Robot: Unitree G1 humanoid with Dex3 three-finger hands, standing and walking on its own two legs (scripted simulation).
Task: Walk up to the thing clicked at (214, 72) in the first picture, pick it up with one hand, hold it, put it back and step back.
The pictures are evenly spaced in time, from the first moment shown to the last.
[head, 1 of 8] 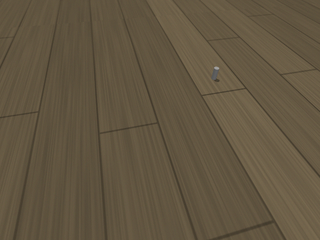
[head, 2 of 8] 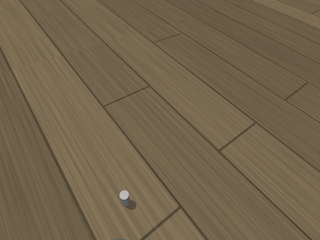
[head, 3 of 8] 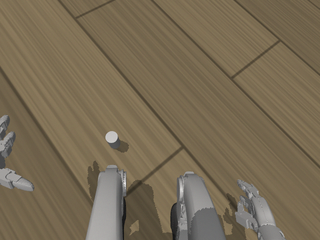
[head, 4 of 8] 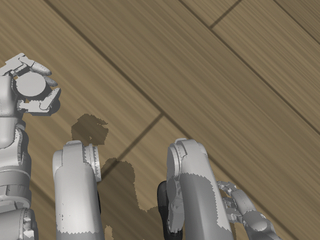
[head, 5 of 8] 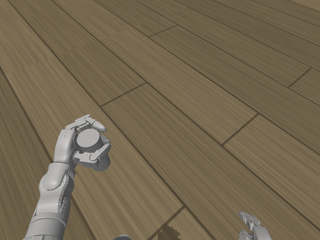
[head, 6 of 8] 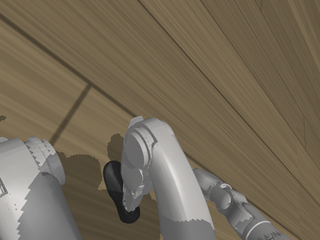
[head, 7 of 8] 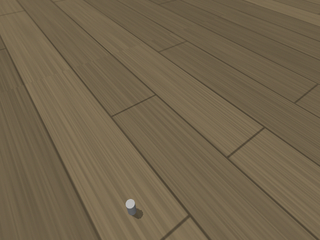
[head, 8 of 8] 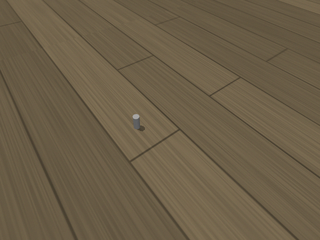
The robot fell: no
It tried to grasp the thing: yes
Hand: left
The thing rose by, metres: 0.70
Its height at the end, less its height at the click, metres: +0.00
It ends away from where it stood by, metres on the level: 0.01
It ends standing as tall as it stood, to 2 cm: yes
